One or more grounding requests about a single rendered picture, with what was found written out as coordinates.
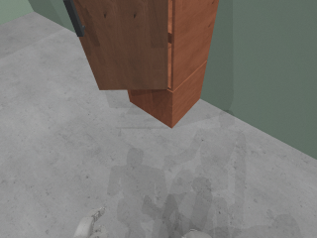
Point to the left robot hand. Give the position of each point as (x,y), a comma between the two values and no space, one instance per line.
(86,225)

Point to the handle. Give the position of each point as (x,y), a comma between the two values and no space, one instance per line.
(74,18)

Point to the cupboard door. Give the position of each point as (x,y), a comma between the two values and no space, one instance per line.
(126,42)

